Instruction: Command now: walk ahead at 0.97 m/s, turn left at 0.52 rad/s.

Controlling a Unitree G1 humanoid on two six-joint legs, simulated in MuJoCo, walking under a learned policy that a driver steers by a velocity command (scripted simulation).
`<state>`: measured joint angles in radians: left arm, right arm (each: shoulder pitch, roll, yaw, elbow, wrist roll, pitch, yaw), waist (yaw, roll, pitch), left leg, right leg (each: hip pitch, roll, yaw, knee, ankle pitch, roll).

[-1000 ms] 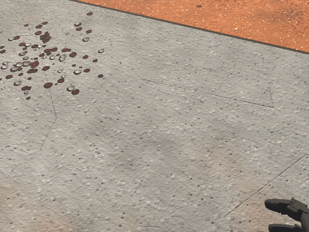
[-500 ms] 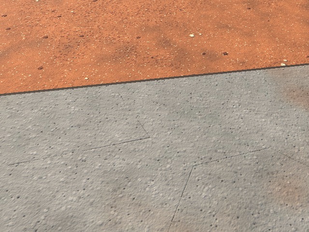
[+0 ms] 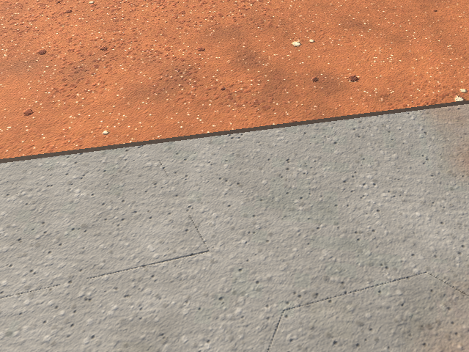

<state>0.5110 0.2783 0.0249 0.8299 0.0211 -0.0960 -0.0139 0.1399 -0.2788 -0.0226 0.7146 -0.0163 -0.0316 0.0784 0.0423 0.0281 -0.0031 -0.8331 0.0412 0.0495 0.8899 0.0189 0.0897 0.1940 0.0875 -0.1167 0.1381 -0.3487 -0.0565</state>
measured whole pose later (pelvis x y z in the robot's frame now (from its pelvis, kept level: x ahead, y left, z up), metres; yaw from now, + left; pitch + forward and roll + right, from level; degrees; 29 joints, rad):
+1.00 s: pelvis +0.88 +0.26 -0.02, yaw +46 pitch +2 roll -2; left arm 0.59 0.23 0.01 0.97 0.02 -0.07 0.00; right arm -0.08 -0.27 0.02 0.62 -0.07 -0.05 0.05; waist 0.09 0.03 0.04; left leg -0.56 -0.04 0.08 0.66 -0.15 0.17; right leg 0.16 -0.06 -0.18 0.62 -0.46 0.00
